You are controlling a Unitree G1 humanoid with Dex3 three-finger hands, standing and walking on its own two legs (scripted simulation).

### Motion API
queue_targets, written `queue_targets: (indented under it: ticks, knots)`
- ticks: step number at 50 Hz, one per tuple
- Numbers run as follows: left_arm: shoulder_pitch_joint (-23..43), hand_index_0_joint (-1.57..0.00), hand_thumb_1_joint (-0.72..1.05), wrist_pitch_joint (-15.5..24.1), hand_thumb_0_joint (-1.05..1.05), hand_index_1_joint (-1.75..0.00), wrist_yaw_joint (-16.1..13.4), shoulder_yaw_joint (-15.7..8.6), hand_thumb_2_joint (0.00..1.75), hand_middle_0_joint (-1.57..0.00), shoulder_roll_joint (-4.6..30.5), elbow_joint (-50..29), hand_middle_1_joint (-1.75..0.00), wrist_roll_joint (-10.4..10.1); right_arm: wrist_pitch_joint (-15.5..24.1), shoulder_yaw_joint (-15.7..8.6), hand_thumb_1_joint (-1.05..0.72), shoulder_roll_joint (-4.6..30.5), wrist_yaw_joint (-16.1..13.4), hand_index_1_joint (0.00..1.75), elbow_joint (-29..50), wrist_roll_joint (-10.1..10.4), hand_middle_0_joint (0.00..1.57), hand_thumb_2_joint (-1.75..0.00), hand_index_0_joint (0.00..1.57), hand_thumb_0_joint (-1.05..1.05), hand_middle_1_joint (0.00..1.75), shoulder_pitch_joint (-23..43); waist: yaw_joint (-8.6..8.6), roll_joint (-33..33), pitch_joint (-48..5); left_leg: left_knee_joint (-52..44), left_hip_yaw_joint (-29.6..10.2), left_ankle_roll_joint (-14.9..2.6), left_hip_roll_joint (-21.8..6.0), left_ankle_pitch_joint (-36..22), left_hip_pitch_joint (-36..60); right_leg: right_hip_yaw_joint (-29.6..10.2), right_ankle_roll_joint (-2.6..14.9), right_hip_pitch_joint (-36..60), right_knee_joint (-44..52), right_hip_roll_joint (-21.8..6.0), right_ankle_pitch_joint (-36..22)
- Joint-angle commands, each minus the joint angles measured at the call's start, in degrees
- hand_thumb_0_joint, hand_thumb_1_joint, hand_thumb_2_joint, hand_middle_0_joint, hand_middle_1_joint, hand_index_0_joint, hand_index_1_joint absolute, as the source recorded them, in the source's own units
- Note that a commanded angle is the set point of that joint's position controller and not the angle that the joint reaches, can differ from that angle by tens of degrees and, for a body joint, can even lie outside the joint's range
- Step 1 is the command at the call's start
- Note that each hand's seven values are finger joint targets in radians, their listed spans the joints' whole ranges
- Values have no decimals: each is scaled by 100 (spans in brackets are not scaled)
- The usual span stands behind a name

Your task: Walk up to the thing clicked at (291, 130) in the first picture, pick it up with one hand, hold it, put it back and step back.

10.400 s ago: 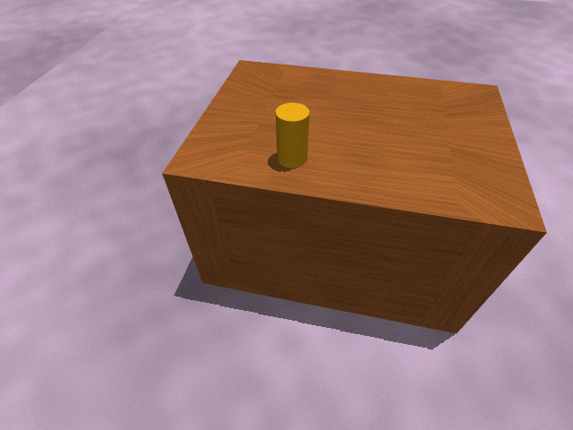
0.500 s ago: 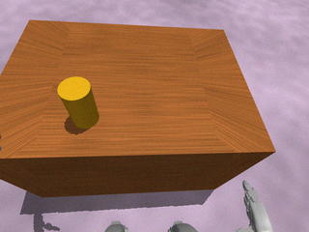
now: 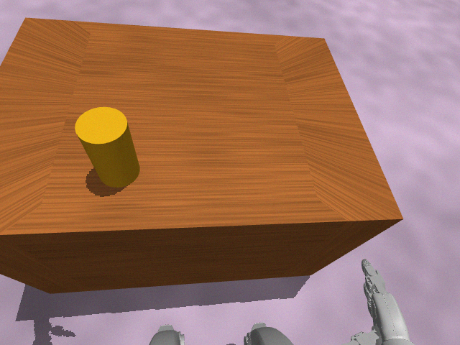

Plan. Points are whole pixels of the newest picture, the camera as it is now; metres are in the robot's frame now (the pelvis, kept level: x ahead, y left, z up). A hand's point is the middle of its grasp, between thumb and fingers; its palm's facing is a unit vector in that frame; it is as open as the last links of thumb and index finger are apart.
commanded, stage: go down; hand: left
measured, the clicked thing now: (111, 150) +0.51 +0.20 -0.03
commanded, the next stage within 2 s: none
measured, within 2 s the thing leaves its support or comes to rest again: neither
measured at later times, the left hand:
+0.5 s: hand out of the picture +0.43 +0.39 +0.08, palm faces +0.26 -0.97 -0.02, open 17.6 cm
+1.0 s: hand out of the picture +0.42 +0.40 +0.08, palm faces +0.26 -0.96 +0.01, open 17.5 cm
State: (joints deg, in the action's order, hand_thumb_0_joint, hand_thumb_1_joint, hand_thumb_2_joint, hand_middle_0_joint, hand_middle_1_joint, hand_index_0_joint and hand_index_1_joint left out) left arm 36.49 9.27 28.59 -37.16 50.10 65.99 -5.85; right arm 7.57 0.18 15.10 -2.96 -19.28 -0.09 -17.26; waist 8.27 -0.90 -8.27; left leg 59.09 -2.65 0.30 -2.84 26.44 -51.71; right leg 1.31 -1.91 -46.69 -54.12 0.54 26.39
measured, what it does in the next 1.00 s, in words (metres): stands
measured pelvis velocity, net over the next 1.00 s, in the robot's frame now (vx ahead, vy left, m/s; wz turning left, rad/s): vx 0.00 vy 0.01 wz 0.00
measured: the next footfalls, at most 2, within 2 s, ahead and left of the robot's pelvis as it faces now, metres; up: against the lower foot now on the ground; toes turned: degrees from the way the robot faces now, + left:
none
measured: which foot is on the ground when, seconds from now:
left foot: down 0.00-1.00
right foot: down 0.00-1.00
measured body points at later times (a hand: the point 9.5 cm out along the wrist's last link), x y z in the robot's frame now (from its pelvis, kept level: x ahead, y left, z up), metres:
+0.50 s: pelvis +0.00 +0.01 -0.01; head +0.12 +0.06 +0.42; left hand +0.42 +0.45 +0.08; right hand +0.16 -0.26 -0.03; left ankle +0.01 +0.12 -0.67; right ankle -0.01 -0.15 -0.67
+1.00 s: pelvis +0.00 +0.01 -0.01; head +0.11 +0.06 +0.43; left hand +0.40 +0.45 +0.09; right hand +0.16 -0.26 -0.03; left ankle +0.01 +0.12 -0.67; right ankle -0.01 -0.15 -0.67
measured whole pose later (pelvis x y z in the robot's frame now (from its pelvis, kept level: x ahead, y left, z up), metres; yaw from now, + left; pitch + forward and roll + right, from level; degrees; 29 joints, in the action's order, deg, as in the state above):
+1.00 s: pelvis +0.00 +0.01 -0.01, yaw +0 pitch +21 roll -4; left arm 37.0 15.0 30.3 -41.2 50.8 66.5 -9.7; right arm 7.3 0.6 16.0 -1.4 -13.2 -0.5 -19.5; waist 8.9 -1.0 -8.4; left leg 62.2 -3.0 -0.2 -2.7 27.7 -55.3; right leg 1.5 -2.4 -49.8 -56.5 0.5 27.4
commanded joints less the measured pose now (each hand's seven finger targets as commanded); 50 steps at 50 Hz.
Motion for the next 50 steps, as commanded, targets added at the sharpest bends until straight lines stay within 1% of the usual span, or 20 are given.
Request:
queue_targets:
  ticks: [1,4,6,8,12,18,23,25,26,28,29,31,34,35,36,39,41,44,45,50]
  knots:
    - [1883,-6,-61,400,0,-8,-36,-295,6,-6,2395,-1107,-7,-136,278,-562,51,1057,-57,5,832,40,5,-6,5,0,5,-113,-127,1417,-2112,-694,-40,-41,46,-2108,2254,155,305,196,559,100,-1418]
    - [1908,-6,-61,431,0,-8,-31,-246,7,-6,2339,-1021,-7,-148,294,-407,51,921,-20,5,884,35,5,-6,5,0,5,-53,-161,1475,-2113,-660,-37,-35,32,-2216,2224,161,312,201,515,108,-1448]
    - [2030,-6,-61,473,0,-8,-15,-334,7,-6,2492,-1035,-7,-133,286,-547,51,1063,-45,5,972,12,5,-6,5,0,5,-5,-83,1436,-2331,-506,-9,-67,42,-2516,2269,121,278,282,488,87,-1764]
    - [2075,-6,-61,530,0,-8,-17,-386,7,-6,2525,-1135,-7,-144,290,-406,51,982,2,5,945,-5,5,-6,5,0,5,-29,-185,1531,-2368,-532,-77,-31,19,-2609,2311,156,313,211,427,102,-1669]
    - [2164,-6,-61,565,0,-8,-30,-408,7,-6,2616,-1121,-7,-137,281,-689,51,1241,-38,5,1057,-8,5,-6,5,0,5,-103,-42,1622,-2432,-583,-90,-6,-1,-2370,2393,156,321,105,451,119,-1479]
    - [2022,-6,-61,602,0,-8,-21,-495,7,-6,2679,-797,-7,-132,269,-497,51,1034,-5,5,1119,3,5,-6,5,0,5,-156,-48,1435,-2298,-472,-19,-65,63,-2232,2026,112,293,225,433,107,-1572]
    - [1944,-6,-61,678,0,-7,60,-450,7,-6,2510,-747,-7,-186,259,-553,51,1105,23,5,1058,-28,5,-6,5,0,5,-298,-42,1577,-2398,-378,-97,3,0,-2834,2264,187,311,-15,318,135,-1761]
    - [1786,-6,-61,702,0,-8,64,-583,8,-6,2634,-781,-7,-196,291,-422,52,1020,51,5,1299,-24,5,-6,5,0,5,-115,-149,1631,-2476,-341,-95,4,9,-2943,2263,189,315,52,280,131,-1791]
    - [1838,-6,-61,734,0,-8,71,-605,8,-6,2641,-869,-7,-220,277,-556,52,1134,43,5,1208,-28,5,-6,5,0,5,-239,-107,1628,-2556,-310,-117,12,-10,-3164,2351,197,315,42,252,140,-1910]
    - [1805,-6,-60,758,0,-7,104,-612,8,-6,2540,-1073,-6,-258,266,-439,52,1005,65,5,1272,-48,5,-6,5,0,5,-248,-150,1744,-2783,-233,-85,-3,-2,-3406,2511,170,298,106,265,118,-2078]
    - [1935,-5,-59,793,0,-8,138,-548,8,-6,2423,-1241,-7,-298,287,-632,52,1232,52,5,1379,-53,5,-6,5,0,5,-309,-57,1736,-2793,-282,-140,41,-28,-3417,2642,208,308,38,246,145,-2017]
    - [1937,-6,-58,819,0,-7,125,-580,7,-6,2438,-1365,-7,-326,269,-647,52,1239,61,5,1293,-68,5,-6,5,0,5,-344,-103,1836,-2861,-298,-150,64,-35,-3480,2777,217,310,-3,271,139,-1994]
    - [2032,-6,-55,877,0,-8,37,-826,8,-6,2783,-1796,-7,-338,250,-681,51,1271,33,5,1458,-46,5,-6,5,0,5,-208,-195,1855,-2945,-340,-116,46,16,-3318,2725,175,315,261,271,123,-2007]
    - [1874,-6,-55,834,0,-8,62,-654,7,-6,2466,-1472,-7,-347,227,-609,50,1176,44,5,1394,-45,5,-6,5,0,5,-451,-113,1736,-2806,-351,-93,35,23,-3211,2645,172,310,280,311,125,-2011]
    - [1919,-5,-53,842,0,-8,23,-762,8,-6,2592,-1728,-7,-360,224,-656,51,1229,35,5,1431,-36,5,-6,5,0,5,-338,-192,1770,-2721,-394,-80,26,38,-3126,2594,164,313,295,316,122,-1963]
    - [1521,-5,-53,759,0,-8,59,-548,8,-6,2150,-1206,-7,-389,198,-646,51,1154,59,5,1144,-17,5,-6,5,0,5,-470,-146,1621,-2163,-468,-94,32,36,-2871,2336,201,321,46,337,143,-1747]
    - [1527,-6,-54,743,0,-7,39,-671,7,-6,2313,-1260,-6,-388,230,-571,51,1122,65,5,1348,0,5,-6,5,0,5,-297,-143,1461,-2087,-467,-53,-27,55,-2623,2119,179,309,111,376,133,-1689]
    - [1532,-5,-56,790,0,-7,118,-548,7,-6,2038,-1081,-6,-475,260,-362,51,936,101,5,1450,28,5,-6,5,0,5,-193,-163,1239,-1919,-459,-10,-82,94,-2253,1780,148,301,169,361,119,-1580]
    - [1569,-5,-57,825,0,-7,163,-476,7,-5,1957,-995,-6,-505,252,-445,52,986,86,5,1278,21,5,-6,5,0,5,-376,-70,1201,-1863,-439,-4,-91,92,-2162,1732,153,297,103,355,130,-1552]
    - [1923,-6,-61,1036,0,-7,224,-703,6,-6,2414,-1210,-7,-542,322,-648,52,1288,37,5,1637,-10,5,-6,5,0,5,-400,-15,1383,-2399,-379,-40,-49,88,-2300,2049,154,292,145,287,113,-1632]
